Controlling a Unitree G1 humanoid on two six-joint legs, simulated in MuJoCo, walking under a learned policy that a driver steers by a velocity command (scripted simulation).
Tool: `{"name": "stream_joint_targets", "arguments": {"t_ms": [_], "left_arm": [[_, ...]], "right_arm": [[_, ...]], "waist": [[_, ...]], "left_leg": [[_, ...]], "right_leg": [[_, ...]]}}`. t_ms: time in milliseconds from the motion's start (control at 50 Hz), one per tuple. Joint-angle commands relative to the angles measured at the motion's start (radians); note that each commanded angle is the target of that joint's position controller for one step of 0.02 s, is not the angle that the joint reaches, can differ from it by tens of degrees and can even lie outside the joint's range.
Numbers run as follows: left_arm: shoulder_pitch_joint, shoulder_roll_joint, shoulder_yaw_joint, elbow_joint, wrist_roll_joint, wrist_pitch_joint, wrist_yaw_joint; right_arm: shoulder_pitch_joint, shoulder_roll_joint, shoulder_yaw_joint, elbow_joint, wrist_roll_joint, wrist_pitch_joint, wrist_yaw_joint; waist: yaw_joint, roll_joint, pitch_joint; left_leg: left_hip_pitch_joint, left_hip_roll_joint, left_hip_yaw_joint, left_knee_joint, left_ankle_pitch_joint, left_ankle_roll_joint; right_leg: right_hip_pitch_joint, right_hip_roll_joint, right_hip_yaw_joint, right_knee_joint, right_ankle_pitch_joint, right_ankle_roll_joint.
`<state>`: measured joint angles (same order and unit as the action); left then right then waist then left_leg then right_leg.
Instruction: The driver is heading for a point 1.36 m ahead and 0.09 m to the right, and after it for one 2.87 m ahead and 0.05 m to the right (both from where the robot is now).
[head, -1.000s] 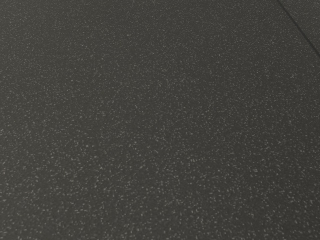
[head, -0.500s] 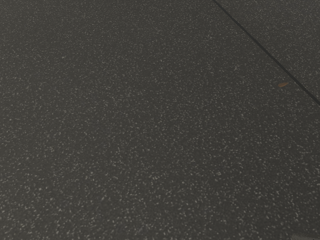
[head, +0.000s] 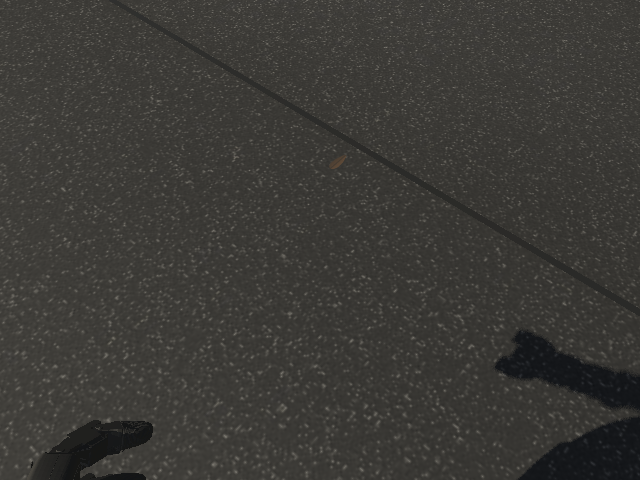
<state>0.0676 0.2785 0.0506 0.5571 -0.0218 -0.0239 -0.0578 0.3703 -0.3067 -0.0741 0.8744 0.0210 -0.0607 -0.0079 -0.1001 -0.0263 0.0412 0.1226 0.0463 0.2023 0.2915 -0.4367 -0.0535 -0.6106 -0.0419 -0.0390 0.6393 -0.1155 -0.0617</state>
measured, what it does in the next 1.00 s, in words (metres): walks ahead, turning right: right foot, then left foot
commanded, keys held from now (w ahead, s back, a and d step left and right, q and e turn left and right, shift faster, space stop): w+e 0.42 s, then w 0.56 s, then w+q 0.02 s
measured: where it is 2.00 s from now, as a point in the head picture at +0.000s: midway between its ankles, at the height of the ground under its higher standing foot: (374, 214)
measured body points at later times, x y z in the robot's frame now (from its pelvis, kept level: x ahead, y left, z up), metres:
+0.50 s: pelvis +0.30 -0.01 +0.01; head +0.32 -0.03 +0.46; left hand +0.42 +0.26 -0.10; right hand +0.46 -0.31 -0.06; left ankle +0.47 +0.07 -0.72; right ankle +0.15 -0.10 -0.72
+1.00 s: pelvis +0.55 -0.10 +0.01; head +0.58 -0.12 +0.46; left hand +0.87 +0.00 -0.05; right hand +0.41 -0.36 -0.12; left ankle +0.47 +0.07 -0.72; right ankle +0.64 -0.27 -0.71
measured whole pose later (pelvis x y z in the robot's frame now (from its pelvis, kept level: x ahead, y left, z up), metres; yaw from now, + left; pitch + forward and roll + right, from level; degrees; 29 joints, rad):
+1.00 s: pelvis +0.55 -0.10 +0.01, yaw -21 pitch +2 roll +1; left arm 0.02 0.25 0.03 0.61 -0.02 -0.07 -0.04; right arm 0.43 -0.30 -0.05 0.88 0.03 -0.05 0.01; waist -0.12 -0.02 0.02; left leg 0.05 -0.01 0.01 0.28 -0.36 0.00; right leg -0.51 -0.03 0.01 0.51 -0.05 -0.04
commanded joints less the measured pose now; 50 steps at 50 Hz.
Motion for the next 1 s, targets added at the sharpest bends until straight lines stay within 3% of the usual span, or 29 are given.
{"name": "stream_joint_targets", "arguments": {"t_ms": [20,40,60,80,100,120,140,160,220,280,340,380,440,480,500,520,540,560,580,600,620,660,700,740,820,880,940,980,1000], "left_arm": [[0.266,0.183,0.089,-0.009,-0.002,0.002,0.012],[0.400,0.259,0.112,0.021,-0.009,0.016,0.036],[0.342,0.339,0.109,-0.007,-0.007,-0.001,0.032],[0.370,0.240,0.087,-0.014,-0.002,-0.014,0.025],[0.329,0.208,0.073,0.001,0.005,-0.027,0.025],[0.266,0.190,0.066,-0.002,0.004,-0.034,0.026],[0.205,0.171,0.059,-0.012,0.012,-0.035,0.028],[0.169,0.152,0.051,-0.025,0.025,-0.037,0.032],[0.164,0.151,0.050,-0.004,0.015,-0.046,0.044],[0.202,0.174,0.056,0.025,0.010,-0.042,0.063],[0.249,0.187,0.061,0.053,0.002,-0.033,0.071],[0.282,0.193,0.065,0.074,-0.004,-0.030,0.071],[0.296,0.173,0.062,0.092,-0.005,-0.022,0.075],[0.291,0.158,0.059,0.102,0.001,-0.015,0.075],[0.295,0.125,0.047,0.102,0.005,-0.014,0.072],[0.306,0.073,0.025,0.090,0.018,-0.016,0.069],[0.459,0.016,0.008,0.085,-0.011,-0.025,0.068],[0.449,0.101,0.018,0.102,-0.020,-0.030,0.073],[0.327,0.159,0.034,0.091,-0.020,-0.030,0.073],[0.246,0.157,0.033,0.072,-0.007,-0.030,0.076],[0.193,0.144,0.032,0.055,0.009,-0.036,0.074],[0.203,0.110,0.029,0.057,0.009,-0.039,0.065],[0.205,0.076,0.020,0.061,0.010,-0.037,0.060],[0.144,0.054,0.009,0.040,0.018,-0.040,0.059],[0.021,0.031,-0.005,0.020,0.015,-0.053,0.046],[-0.063,0.034,-0.005,0.002,0.005,-0.060,0.033],[-0.113,0.050,0.001,-0.021,-0.001,-0.064,0.019],[-0.067,0.075,0.014,-0.012,0.005,-0.066,0.016],[0.027,0.101,0.031,0.014,0.012,-0.066,0.020]], "right_arm": [[-0.056,-0.207,-0.043,-0.071,0.008,0.001,-0.014],[-0.021,-0.130,-0.015,-0.093,-0.030,-0.006,-0.012],[0.054,-0.029,0.024,-0.155,-0.045,-0.036,0.004],[-0.085,-0.145,-0.001,-0.164,-0.004,-0.064,0.016],[-0.155,-0.157,-0.004,-0.195,0.021,-0.078,0.020],[-0.163,-0.139,0.003,-0.190,0.005,-0.084,0.013],[-0.154,-0.139,-0.002,-0.182,-0.017,-0.082,0.007],[-0.133,-0.142,-0.005,-0.176,-0.022,-0.070,0.008],[-0.130,-0.109,0.000,-0.175,-0.039,-0.039,0.007],[-0.254,-0.074,0.015,-0.212,-0.043,-0.035,0.007],[-0.374,-0.051,0.027,-0.239,-0.033,-0.044,0.020],[-0.415,-0.067,0.023,-0.255,-0.020,-0.051,0.027],[-0.399,-0.108,0.006,-0.256,-0.014,-0.060,0.036],[-0.320,-0.119,-0.005,-0.236,-0.017,-0.067,0.037],[-0.231,-0.140,-0.020,-0.215,-0.025,-0.071,0.031],[-0.095,-0.184,-0.032,-0.204,-0.041,-0.074,0.026],[0.013,-0.270,-0.057,-0.157,-0.048,-0.061,0.029],[0.025,-0.186,-0.041,-0.153,-0.014,-0.057,0.040],[-0.025,-0.127,-0.024,-0.162,-0.009,-0.053,0.037],[-0.077,-0.108,-0.015,-0.172,-0.021,-0.046,0.034],[-0.106,-0.089,-0.008,-0.166,-0.027,-0.041,0.032],[-0.120,-0.063,0.004,-0.159,-0.034,-0.045,0.028],[-0.102,-0.073,0.002,-0.143,-0.021,-0.049,0.026],[-0.082,-0.108,-0.007,-0.126,-0.013,-0.048,0.021],[-0.044,-0.136,-0.010,-0.096,-0.004,-0.035,0.016],[0.014,-0.144,-0.009,-0.066,0.002,-0.023,0.015],[0.046,-0.155,-0.011,-0.040,0.005,-0.007,0.012],[0.036,-0.173,-0.016,-0.036,0.007,0.004,0.006],[0.026,-0.172,-0.014,-0.036,0.011,0.008,0.004]], "waist": [[0.233,0.106,-0.161],[0.259,-0.059,-0.259],[0.139,-0.259,-0.405],[0.233,-0.120,-0.415],[0.217,-0.099,-0.253],[0.169,0.001,-0.171],[0.126,0.014,-0.125],[0.092,-0.007,-0.110],[0.069,-0.014,-0.080],[0.105,-0.019,-0.036],[0.154,-0.037,-0.024],[0.168,-0.048,-0.020],[0.151,-0.076,-0.031],[0.113,-0.105,-0.046],[0.072,-0.097,-0.098],[0.017,-0.015,-0.234],[0.064,0.317,-0.360],[0.038,0.280,-0.314],[0.014,0.174,-0.178],[0.025,0.103,-0.114],[0.039,0.084,-0.053],[0.079,0.127,-0.045],[0.086,0.133,-0.047],[0.074,0.113,-0.028],[0.035,0.102,-0.009],[0.006,0.102,0.006],[0.012,0.110,0.025],[0.055,0.115,-0.002],[0.113,0.106,-0.058]], "left_leg": [[-0.178,0.185,-0.005,0.420,1.114,0.113],[-0.454,0.130,-0.008,0.750,0.581,0.073],[-0.808,-0.072,-0.172,1.055,-0.171,0.034],[-0.901,-0.037,-0.317,1.123,-0.113,0.048],[-0.956,-0.002,-0.296,1.086,-0.014,0.064],[-0.908,0.041,-0.294,1.002,0.066,0.067],[-0.840,0.065,-0.294,0.924,0.108,0.058],[-0.777,0.082,-0.302,0.895,0.134,0.052],[-0.733,0.074,-0.272,0.786,0.179,0.006],[-0.740,0.044,-0.260,0.569,0.367,-0.023],[-0.646,-0.012,-0.250,0.346,0.532,-0.022],[-0.612,-0.030,-0.266,0.284,0.553,-0.015],[-0.593,-0.029,-0.295,0.220,0.468,0.016],[-0.500,-0.033,-0.264,0.190,0.399,0.055],[-0.363,-0.029,-0.252,0.164,0.389,0.087],[-0.124,0.112,-0.390,0.186,0.365,0.153],[0.201,0.316,-0.850,0.092,0.125,0.329],[0.200,0.346,-1.022,0.001,-0.129,0.337],[0.086,0.309,-0.889,-0.015,-0.133,0.295],[-0.023,0.266,-0.762,-0.019,-0.027,0.268],[-0.118,0.229,-0.676,-0.038,0.083,0.267],[-0.201,0.176,-0.571,-0.074,0.223,0.257],[-0.224,0.171,-0.512,-0.102,0.311,0.277],[-0.231,0.179,-0.466,-0.132,0.380,0.293],[-0.239,0.144,-0.350,-0.147,0.445,0.262],[-0.224,0.153,-0.323,-0.133,0.460,0.247],[-0.145,0.196,-0.336,-0.096,0.496,0.230],[-0.108,0.202,-0.324,-0.018,0.652,0.210],[-0.135,0.172,-0.298,0.097,0.795,0.189]], "right_leg": [[0.495,0.120,-0.064,-0.070,0.001,-0.097],[0.808,-0.046,0.194,-0.068,0.004,-0.157],[1.038,-0.284,0.815,-0.236,-0.257,-0.350],[1.022,-0.280,0.846,-0.334,-0.333,-0.318],[0.896,-0.251,0.702,-0.348,-0.253,-0.276],[0.738,-0.206,0.588,-0.349,-0.131,-0.249],[0.610,-0.169,0.502,-0.356,-0.010,-0.233],[0.527,-0.143,0.455,-0.379,0.062,-0.228],[0.397,-0.115,0.374,-0.417,0.183,-0.243],[0.344,-0.065,0.308,-0.420,0.162,-0.211],[0.315,-0.034,0.293,-0.403,0.060,-0.164],[0.339,-0.054,0.338,-0.379,0.016,-0.155],[0.447,-0.097,0.420,-0.288,-0.006,-0.136],[0.480,-0.102,0.434,-0.220,0.064,-0.116],[0.472,-0.053,0.403,-0.116,0.147,-0.089],[0.377,0.004,0.338,0.140,0.051,-0.052],[0.026,0.156,0.208,0.486,-0.357,0.032],[-0.123,0.114,0.245,0.626,-0.457,0.043],[-0.167,0.075,0.244,0.663,-0.372,0.043],[-0.147,0.040,0.201,0.646,-0.308,0.043],[-0.140,0.014,0.187,0.588,-0.261,0.042],[-0.061,-0.030,0.162,0.500,-0.205,0.041],[-0.049,-0.042,0.132,0.425,-0.197,0.051],[-0.072,-0.054,0.112,0.314,-0.138,0.064],[-0.016,-0.041,0.078,0.070,0.080,0.072],[0.040,-0.015,0.055,-0.034,0.154,0.071],[0.045,-0.001,0.057,-0.099,0.095,0.040],[0.135,0.023,0.036,-0.139,0.041,0.009],[0.292,0.046,0.017,-0.178,0.053,-0.015]]}}
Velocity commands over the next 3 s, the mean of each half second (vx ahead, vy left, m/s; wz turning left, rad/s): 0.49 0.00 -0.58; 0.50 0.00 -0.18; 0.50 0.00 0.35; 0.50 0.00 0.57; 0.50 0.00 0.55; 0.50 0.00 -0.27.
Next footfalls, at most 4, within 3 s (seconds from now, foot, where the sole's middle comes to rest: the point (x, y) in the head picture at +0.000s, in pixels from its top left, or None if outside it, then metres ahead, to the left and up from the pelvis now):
0.02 right None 0.19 -0.11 -0.76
0.50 left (283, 449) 0.50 0.05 -0.76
1.02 right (427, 357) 0.67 -0.28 -0.76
1.56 left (338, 241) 1.01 -0.12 -0.76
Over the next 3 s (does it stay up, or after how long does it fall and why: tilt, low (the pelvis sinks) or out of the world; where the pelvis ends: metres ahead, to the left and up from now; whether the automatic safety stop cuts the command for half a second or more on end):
stays up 1.58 -0.06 -0.05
